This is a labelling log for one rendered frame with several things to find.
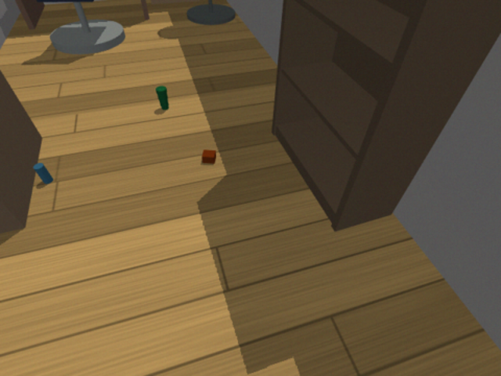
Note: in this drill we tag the office chair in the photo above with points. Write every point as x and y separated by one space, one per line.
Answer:
86 36

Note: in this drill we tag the coat stand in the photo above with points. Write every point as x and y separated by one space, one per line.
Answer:
211 14

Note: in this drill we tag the bookshelf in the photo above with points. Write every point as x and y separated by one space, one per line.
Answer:
364 89

